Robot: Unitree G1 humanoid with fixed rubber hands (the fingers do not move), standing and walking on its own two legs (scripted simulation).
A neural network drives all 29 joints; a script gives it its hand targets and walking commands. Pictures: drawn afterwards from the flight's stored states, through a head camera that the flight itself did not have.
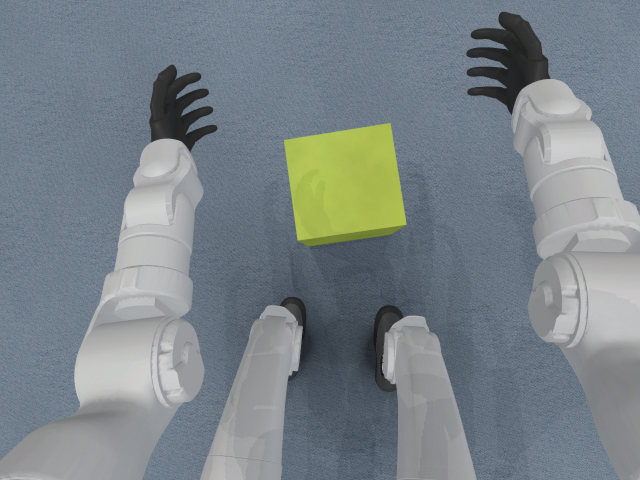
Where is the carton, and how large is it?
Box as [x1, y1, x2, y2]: [284, 123, 406, 246]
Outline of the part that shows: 390,123 284,140 297,239 299,241 309,246 386,235 392,233 406,224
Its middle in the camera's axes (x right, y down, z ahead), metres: +0.06 -0.10 +0.87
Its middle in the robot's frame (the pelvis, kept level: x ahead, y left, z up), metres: +0.49 +0.02 -0.52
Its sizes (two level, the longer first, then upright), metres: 0.210 0.200 0.250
